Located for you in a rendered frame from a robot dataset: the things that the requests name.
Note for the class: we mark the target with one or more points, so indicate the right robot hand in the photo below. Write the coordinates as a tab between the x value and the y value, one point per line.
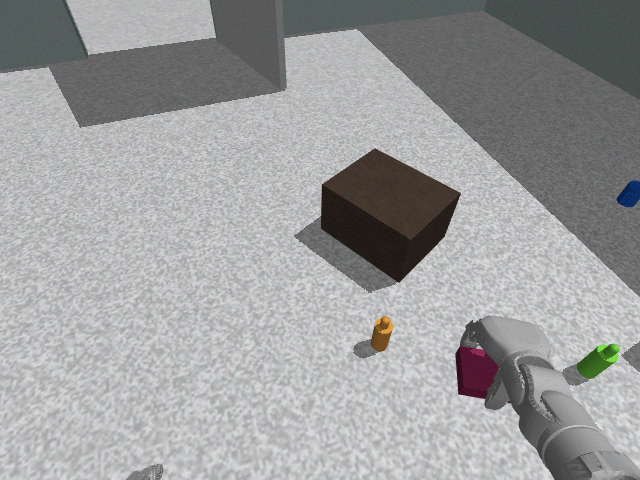
501	337

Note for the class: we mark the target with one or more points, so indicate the right robot arm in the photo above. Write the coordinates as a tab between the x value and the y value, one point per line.
568	442

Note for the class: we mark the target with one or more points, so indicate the left robot hand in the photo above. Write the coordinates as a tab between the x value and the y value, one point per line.
153	472

